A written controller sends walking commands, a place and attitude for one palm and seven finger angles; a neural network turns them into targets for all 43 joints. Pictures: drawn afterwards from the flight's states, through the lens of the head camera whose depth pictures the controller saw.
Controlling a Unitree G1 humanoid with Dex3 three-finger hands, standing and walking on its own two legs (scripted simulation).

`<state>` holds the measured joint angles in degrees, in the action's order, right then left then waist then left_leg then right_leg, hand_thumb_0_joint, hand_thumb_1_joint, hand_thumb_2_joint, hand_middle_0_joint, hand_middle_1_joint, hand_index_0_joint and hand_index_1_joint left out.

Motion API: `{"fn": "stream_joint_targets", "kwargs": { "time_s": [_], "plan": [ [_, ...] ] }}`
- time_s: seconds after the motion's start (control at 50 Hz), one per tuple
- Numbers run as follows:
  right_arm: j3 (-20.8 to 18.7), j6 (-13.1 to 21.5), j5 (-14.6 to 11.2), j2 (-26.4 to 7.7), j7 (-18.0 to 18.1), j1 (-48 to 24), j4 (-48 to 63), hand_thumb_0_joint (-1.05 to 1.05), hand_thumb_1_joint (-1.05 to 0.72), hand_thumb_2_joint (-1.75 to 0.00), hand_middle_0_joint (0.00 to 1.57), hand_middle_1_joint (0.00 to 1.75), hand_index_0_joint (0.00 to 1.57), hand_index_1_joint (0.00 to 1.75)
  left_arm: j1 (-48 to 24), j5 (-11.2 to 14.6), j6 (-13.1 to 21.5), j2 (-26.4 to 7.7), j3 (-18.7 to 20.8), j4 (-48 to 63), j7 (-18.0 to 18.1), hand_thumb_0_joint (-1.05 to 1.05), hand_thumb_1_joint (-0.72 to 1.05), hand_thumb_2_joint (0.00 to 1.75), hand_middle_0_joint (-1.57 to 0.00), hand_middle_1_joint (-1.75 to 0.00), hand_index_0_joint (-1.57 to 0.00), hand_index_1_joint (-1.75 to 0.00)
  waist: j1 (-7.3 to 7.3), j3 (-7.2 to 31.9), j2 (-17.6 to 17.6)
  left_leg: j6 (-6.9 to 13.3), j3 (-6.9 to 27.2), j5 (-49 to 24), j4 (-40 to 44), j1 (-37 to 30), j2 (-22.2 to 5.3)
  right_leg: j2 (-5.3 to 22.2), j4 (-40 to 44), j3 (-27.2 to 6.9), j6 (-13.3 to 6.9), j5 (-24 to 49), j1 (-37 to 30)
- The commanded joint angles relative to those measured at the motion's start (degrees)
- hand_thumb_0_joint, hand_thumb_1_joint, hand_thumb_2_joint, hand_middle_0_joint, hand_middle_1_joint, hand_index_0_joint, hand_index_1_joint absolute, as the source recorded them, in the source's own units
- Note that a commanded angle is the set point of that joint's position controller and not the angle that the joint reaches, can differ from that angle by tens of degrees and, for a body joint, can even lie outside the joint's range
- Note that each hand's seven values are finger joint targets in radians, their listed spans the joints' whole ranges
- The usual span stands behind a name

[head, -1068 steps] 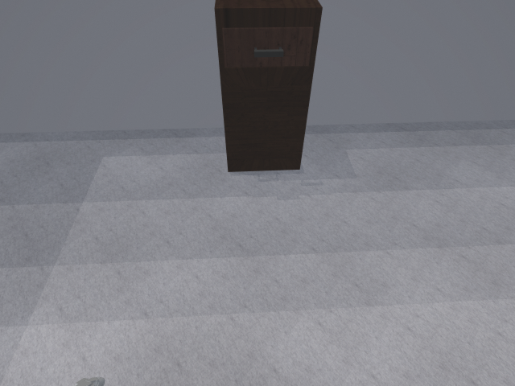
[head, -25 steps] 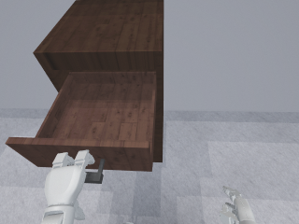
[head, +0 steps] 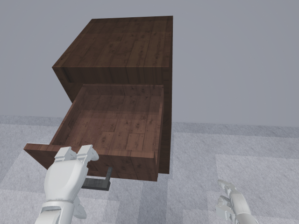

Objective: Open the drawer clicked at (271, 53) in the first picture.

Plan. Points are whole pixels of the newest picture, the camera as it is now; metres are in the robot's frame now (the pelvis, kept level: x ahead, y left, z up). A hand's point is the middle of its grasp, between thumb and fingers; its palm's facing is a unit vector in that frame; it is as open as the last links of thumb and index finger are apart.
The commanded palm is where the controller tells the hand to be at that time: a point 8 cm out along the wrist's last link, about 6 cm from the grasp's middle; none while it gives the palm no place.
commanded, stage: lift the hand off the handle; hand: left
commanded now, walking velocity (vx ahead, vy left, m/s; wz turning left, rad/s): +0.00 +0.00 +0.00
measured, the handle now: (90, 176) +0.24 +0.22 -0.03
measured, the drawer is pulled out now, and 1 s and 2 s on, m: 0.30 0.30 0.30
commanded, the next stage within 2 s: draw the hand back to the body in 0.56 s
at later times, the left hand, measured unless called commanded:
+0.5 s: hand (60, 168) +0.20 +0.23 +0.12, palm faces +0.10 -0.12 -0.99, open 13.9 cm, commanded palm +0.17 +0.22 +0.17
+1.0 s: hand (51, 169) +0.19 +0.25 +0.12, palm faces +0.06 -0.15 -0.99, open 13.9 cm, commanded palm +0.17 +0.24 +0.18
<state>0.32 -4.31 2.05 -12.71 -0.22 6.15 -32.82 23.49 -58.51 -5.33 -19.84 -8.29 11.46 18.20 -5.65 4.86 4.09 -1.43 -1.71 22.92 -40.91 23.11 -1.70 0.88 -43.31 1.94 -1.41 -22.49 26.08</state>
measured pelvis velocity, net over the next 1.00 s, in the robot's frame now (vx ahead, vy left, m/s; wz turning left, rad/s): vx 0.00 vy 0.02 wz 0.00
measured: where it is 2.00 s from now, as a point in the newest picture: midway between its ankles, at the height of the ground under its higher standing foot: outside the picture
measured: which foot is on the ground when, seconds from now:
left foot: down 0.00-1.00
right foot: down 0.00-1.00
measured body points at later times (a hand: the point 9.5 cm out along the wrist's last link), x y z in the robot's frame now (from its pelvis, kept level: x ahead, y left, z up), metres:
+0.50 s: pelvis +0.00 +0.00 +0.02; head +0.00 -0.04 +0.47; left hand +0.19 +0.23 +0.17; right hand +0.23 -0.20 -0.07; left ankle -0.02 +0.14 -0.71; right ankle +0.00 -0.10 -0.71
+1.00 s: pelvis +0.00 +0.02 +0.02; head +0.01 -0.02 +0.47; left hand +0.19 +0.25 +0.17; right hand +0.23 -0.17 -0.07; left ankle -0.02 +0.14 -0.71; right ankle +0.00 -0.10 -0.71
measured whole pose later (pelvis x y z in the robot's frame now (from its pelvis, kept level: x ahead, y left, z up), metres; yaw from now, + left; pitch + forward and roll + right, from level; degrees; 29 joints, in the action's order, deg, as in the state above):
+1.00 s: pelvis +0.00 +0.02 +0.02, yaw +0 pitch +1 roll +0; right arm 2.0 -5.5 -0.1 -14.2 -0.9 6.7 -31.5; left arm 25.7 -51.3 -5.2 -25.6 -1.3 25.0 5.1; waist -6.5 1.8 5.5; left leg -0.1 -1.7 17.4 -28.5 11.8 -0.9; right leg 1.2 -28.7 2.2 0.1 -15.8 13.5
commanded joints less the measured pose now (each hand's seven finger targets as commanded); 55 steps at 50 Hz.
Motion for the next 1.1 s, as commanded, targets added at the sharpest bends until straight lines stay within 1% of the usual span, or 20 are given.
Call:
{"fn": "stream_joint_targets", "kwargs": {
  "time_s": [0.0,0.04,0.06,0.18,0.22,0.36,0.42,0.46,0.48,0.52,0.54,0.58,0.62,0.64,0.72,0.74,0.82,0.88,1.02,1.08],
  "plan": [
    [-1.7,2.8,-0.1,-4.7,0.3,-8.2,9.4,0.0,-0.9,-0.9,0.2,0.3,0.2,0.3,-5.4,0.4,1.0,-8.4,7.0,16.9,1.0,0.0,-0.5,0.3,-0.3,-1.2,-0.3,-1.2,0.3,8.3,-3.6,2.7,-0.4,-17.4,5.7,-5.6,2.9,-1.0,8.8,-1.1,-0.2,19.7,-7.3],
    [-1.4,2.7,-0.2,-4.6,0.1,-8.2,9.6,0.0,-0.9,-0.9,0.2,0.3,0.2,0.3,-4.2,0.7,0.6,-7.6,6.2,16.7,-0.1,0.0,-0.5,0.3,-0.3,-1.2,-0.3,-1.2,0.24,7.2,-4.8,2.8,-0.5,-17.2,6.3,-5.8,2.8,-0.7,9.7,-1.3,0.0,19.3,-7.5],
    [-1.6,2.5,-0.6,-4.7,0.3,-8.6,9.1,0.0,-0.9,-0.9,0.2,0.3,0.2,0.3,-4.7,1.0,0.5,-9.5,8.3,15.9,-0.5,0.0,-0.5,0.3,-0.3,-1.2,-0.3,-1.2,0.13,6.1,-5.6,2.7,-0.7,-16.6,7.0,-5.5,2.7,-0.9,10.5,-1.4,0.1,19.6,-8.4],
    [-1.1,2.2,-0.8,-5.0,0.3,-9.3,9.7,0.0,-0.9,-0.9,0.2,0.3,0.2,0.3,-6.2,1.9,-0.5,-9.6,7.6,18.7,-3.6,0.0,-0.5,0.3,-0.3,-1.2,-0.3,-1.2,-0.39,6.6,-4.3,2.9,-1.1,-17.3,9.4,-7.5,2.9,-0.4,12.6,-1.2,0.4,19.9,-11.4],
    [-1.0,2.3,-1.3,-5.1,0.4,-10.3,10.1,0.0,-0.9,-0.9,0.2,0.3,0.2,0.3,-5.1,2.8,-0.7,-11.4,9.6,20.0,-4.4,0.0,-0.5,0.3,-0.3,-1.2,-0.3,-1.2,-0.58,7.2,-4.2,2.8,-0.9,-18.9,9.7,-8.4,2.6,-0.2,13.2,-1.8,0.4,23.2,-13.4],
    [-0.7,1.8,-1.7,-5.7,0.6,-10.1,9.7,0.0,-0.9,-0.9,0.2,0.3,0.2,0.3,-5.0,4.8,-0.2,-14.4,13.1,22.2,-6.8,0.0,-0.5,0.3,-0.3,-1.2,-0.3,-1.2,-0.56,5.1,-4.2,2.7,-1.3,-18.6,12.2,-9.7,2.4,0.3,15.8,-1.1,0.9,22.4,-15.1],
    [-0.5,1.8,-2.0,-5.5,0.7,-11.5,10.5,0.0,-0.9,-0.9,0.2,0.3,0.2,0.3,-6.7,5.7,-0.5,-13.3,12.1,23.8,-8.2,0.0,-0.5,0.3,-0.3,-1.2,-0.3,-1.2,-0.19,3.5,-2.3,2.7,-0.8,-18.0,13.1,-11.1,2.1,0.1,17.3,-1.1,0.6,19.1,-13.9],
    [-0.8,1.8,-1.9,-5.6,0.6,-10.4,9.6,0.0,-0.9,-0.9,0.2,0.3,0.2,0.3,-7.3,6.0,-0.1,-13.1,11.4,22.0,-9.3,0.0,-0.5,0.3,-0.3,-1.2,-0.3,-1.2,0.0,2.4,-3.5,2.8,-0.9,-17.6,14.0,-11.3,2.1,-0.1,17.9,-0.2,0.7,17.5,-13.7],
    [-0.7,1.9,-1.8,-5.6,0.4,-9.8,9.8,0.0,-0.9,-0.9,0.2,0.3,0.2,0.3,-6.6,5.9,0.0,-11.0,9.3,21.3,-10.0,0.0,-0.5,0.3,-0.3,-1.2,-0.3,-1.2,-0.03,2.0,-4.3,2.9,-0.9,-17.7,14.3,-11.1,2.3,-0.1,18.0,0.1,0.8,17.3,-13.4],
    [-0.6,2.1,-2.2,-5.7,0.2,-11.2,10.4,0.0,-0.9,-0.9,0.2,0.3,0.2,0.3,-6.0,6.3,0.1,-11.8,10.4,21.5,-10.6,0.0,-0.5,0.3,-0.3,-1.2,-0.3,-1.2,-0.27,2.1,-4.0,2.7,-0.6,-17.6,14.6,-11.4,1.8,-0.3,18.5,-0.5,0.5,17.4,-14.1],
    [-0.4,2.1,-1.9,-5.8,0.0,-9.4,10.1,0.0,-0.9,-0.9,0.2,0.3,0.2,0.3,-6.6,5.6,0.4,-12.2,10.2,22.0,-10.8,0.0,-0.5,0.3,-0.3,-1.2,-0.3,-1.2,-0.51,4.1,-3.6,2.8,-0.8,-18.3,14.8,-11.4,2.1,0.0,18.0,0.1,0.5,17.5,-15.0],
    [-0.6,1.9,-1.6,-5.9,0.1,-9.6,10.2,0.0,-0.9,-0.9,0.2,0.3,0.2,0.3,-7.2,4.8,0.9,-13.4,11.2,22.0,-10.4,0.0,-0.5,0.3,-0.3,-1.2,-0.3,-1.2,-0.84,4.1,-4.4,2.8,-1.0,-18.9,14.9,-11.6,2.1,-0.2,18.1,0.0,0.5,18.6,-15.4],
    [-0.4,2.0,-2.0,-5.8,-0.1,-11.0,10.7,0.0,-0.9,-0.9,0.2,0.3,0.2,0.3,-7.4,4.7,1.1,-13.8,12.3,23.4,-9.8,0.0,-0.5,0.3,-0.3,-1.2,-0.3,-1.2,-0.93,4.1,-2.2,2.3,-0.3,-19.0,15.2,-11.8,1.6,-0.5,18.3,-0.4,-0.1,17.7,-15.4],
    [-0.4,2.0,-1.7,-5.5,-0.3,-9.6,10.4,0.0,-0.9,-0.9,0.2,0.3,0.2,0.3,-7.2,4.3,1.3,-12.2,10.9,23.1,-9.7,0.0,-0.5,0.3,-0.3,-1.2,-0.3,-1.2,-0.92,4.5,-1.7,2.5,-0.7,-19.0,15.2,-11.8,1.8,-0.3,18.0,0.4,-0.1,16.7,-15.1],
    [-0.5,2.0,-2.1,-5.8,0.0,-11.1,10.9,0.0,-0.9,-0.9,0.2,0.3,0.2,0.3,-6.2,4.7,1.2,-16.1,15.6,24.0,-8.3,0.0,-0.5,0.3,-0.3,-1.2,-0.3,-1.2,-1.51,5.1,-1.1,2.2,-0.1,-19.7,15.5,-12.2,1.4,-0.6,18.4,-0.3,-0.4,17.7,-16.3],
    [-0.4,1.9,-1.8,-5.5,-0.1,-9.8,10.3,0.0,-0.9,-0.9,0.2,0.3,0.2,0.3,-6.6,4.4,1.2,-14.9,14.3,23.6,-8.5,0.0,-0.5,0.3,-0.3,-1.2,-0.3,-1.2,-1.18,5.1,-1.1,2.2,-0.5,-19.9,15.6,-12.0,1.6,-0.3,18.2,0.3,-0.3,17.3,-16.0],
    [-0.6,1.9,-2.6,-6.0,-0.3,-11.2,11.1,0.0,-0.9,-0.9,0.2,0.3,0.2,0.3,-2.6,6.6,0.5,-14.2,14.7,23.8,-9.6,0.0,-0.5,0.3,-0.3,-1.2,-0.3,-1.2,-0.69,3.7,-1.9,2.2,-0.2,-21.2,15.6,-12.2,1.1,-0.6,18.5,0.1,-0.2,19.8,-16.3],
    [-0.7,1.7,-2.2,-6.2,-0.3,-9.6,11.2,0.0,-0.9,-0.9,0.2,0.3,0.2,0.3,-4.6,6.8,0.8,-13.1,12.1,25.7,-10.8,0.0,-0.5,0.3,-0.3,-1.2,-0.3,-1.2,-0.33,3.7,-2.3,2.5,-0.3,-20.7,16.1,-12.4,1.2,-0.4,18.6,1.0,0.2,18.5,-15.5],
    [-0.4,1.7,-2.4,-6.6,0.1,-10.0,12.1,0.0,-0.9,-0.9,0.2,0.3,0.2,0.3,-2.1,6.7,1.9,-17.4,17.4,26.9,-10.3,0.0,-0.5,0.3,-0.3,-1.2,-0.3,-1.2,-0.79,3.4,-0.5,2.1,0.3,-20.8,15.7,-12.5,0.4,-0.5,18.8,0.5,-0.2,17.9,-15.3],
    [-0.7,1.4,-2.2,-6.6,0.0,-8.2,12.0,0.0,-0.9,-0.9,0.2,0.3,0.2,0.3,0.1,7.3,2.5,-16.4,17.0,27.2,-10.2,0.0,-0.5,0.3,-0.3,-1.2,-0.3,-1.2,-0.87,4.1,-0.6,2.1,0.0,-22.8,15.2,-12.7,0.5,-0.2,18.3,1.4,0.0,19.3,-15.2]
  ]
}}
